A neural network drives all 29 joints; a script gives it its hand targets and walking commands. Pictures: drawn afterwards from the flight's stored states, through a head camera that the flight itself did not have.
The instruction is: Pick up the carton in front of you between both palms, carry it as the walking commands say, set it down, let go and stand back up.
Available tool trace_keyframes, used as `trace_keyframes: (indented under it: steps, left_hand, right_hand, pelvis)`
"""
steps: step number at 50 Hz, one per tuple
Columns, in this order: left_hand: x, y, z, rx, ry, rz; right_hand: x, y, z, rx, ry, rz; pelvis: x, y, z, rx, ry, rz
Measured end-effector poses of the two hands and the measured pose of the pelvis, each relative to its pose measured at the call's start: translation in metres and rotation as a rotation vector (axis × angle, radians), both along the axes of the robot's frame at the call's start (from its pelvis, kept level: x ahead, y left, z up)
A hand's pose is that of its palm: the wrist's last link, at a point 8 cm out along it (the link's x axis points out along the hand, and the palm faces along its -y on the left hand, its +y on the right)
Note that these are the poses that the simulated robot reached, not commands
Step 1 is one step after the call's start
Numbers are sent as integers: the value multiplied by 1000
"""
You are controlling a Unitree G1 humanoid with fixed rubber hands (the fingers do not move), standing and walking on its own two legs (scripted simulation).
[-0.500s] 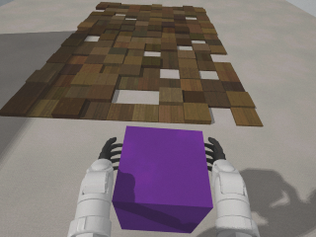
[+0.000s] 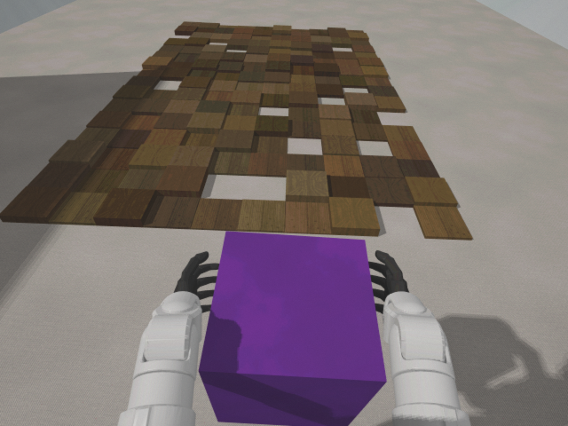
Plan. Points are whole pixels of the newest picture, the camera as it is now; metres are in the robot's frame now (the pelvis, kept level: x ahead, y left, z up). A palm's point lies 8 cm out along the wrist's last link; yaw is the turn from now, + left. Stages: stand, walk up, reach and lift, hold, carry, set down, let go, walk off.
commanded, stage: hold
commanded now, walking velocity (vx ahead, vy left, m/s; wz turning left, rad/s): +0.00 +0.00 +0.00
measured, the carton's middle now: (288, 334) +0.28 +0.00 -0.03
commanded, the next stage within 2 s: carry in 1.38 s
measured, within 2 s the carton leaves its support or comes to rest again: neither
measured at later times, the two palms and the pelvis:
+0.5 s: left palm (185, 302) +0.28 +0.15 +0.05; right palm (396, 304) +0.28 -0.15 +0.06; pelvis -0.01 +0.00 +0.00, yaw +0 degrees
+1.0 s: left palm (187, 302) +0.28 +0.15 +0.05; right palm (396, 303) +0.28 -0.15 +0.05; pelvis +0.00 +0.00 +0.00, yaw +0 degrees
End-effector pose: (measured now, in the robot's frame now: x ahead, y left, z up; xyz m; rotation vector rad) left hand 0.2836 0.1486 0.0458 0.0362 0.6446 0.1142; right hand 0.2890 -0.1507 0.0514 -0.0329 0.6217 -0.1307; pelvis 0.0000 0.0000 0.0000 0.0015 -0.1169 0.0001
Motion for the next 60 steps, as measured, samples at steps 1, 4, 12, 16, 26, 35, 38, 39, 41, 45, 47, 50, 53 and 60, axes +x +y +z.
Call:
trace_keyframes:
  steps: [1,4,12,16,26,35,38,39,41,45,47,50,53,60]
  left_hand:
    - [-1,0,2,0,-3,-1]
    - [-3,-2,5,-1,3,-5]
    - [-7,-1,3,-8,21,-1]
    - [-7,0,3,-14,16,4]
    - [-4,1,5,-19,12,2]
    - [-1,0,5,-8,15,-6]
    - [-1,0,4,-5,16,-7]
    - [-1,0,4,-4,17,-7]
    - [-1,0,4,-3,18,-8]
    - [-2,-1,4,-1,20,-8]
    - [-2,-1,3,0,20,-8]
    - [-3,-1,3,1,21,-7]
    - [-3,-1,3,1,21,-6]
    - [-5,-1,3,-2,20,-4]
  right_hand:
    - [-1,0,2,0,-3,-1]
    - [-4,-2,4,3,3,-7]
    - [-10,-1,2,9,21,-13]
    - [-9,0,3,14,15,-16]
    - [-7,0,4,16,11,-21]
    - [-5,0,4,6,14,-16]
    - [-4,0,4,3,16,-13]
    - [-4,0,3,3,17,-12]
    - [-4,0,3,2,18,-11]
    - [-4,-1,3,1,20,-8]
    - [-5,-1,3,0,20,-7]
    - [-5,-1,2,0,21,-6]
    - [-5,-1,2,0,21,-5]
    - [-6,-1,2,3,20,-5]
  pelvis:
    - [0,0,0,0,-3,0]
    - [-2,0,0,0,-16,-1]
    - [-10,1,-1,-1,-29,-3]
    - [-13,2,-2,-1,-30,-3]
    - [-12,4,-2,-1,-28,-5]
    - [-7,4,-1,0,-25,-7]
    - [-5,3,-1,1,-24,-7]
    - [-5,3,-1,1,-24,-7]
    - [-4,3,0,1,-23,-6]
    - [-3,2,0,1,-22,-6]
    - [-3,1,0,1,-22,-5]
    - [-3,1,0,1,-22,-4]
    - [-3,1,0,1,-22,-4]
    - [-5,1,-1,0,-23,-2]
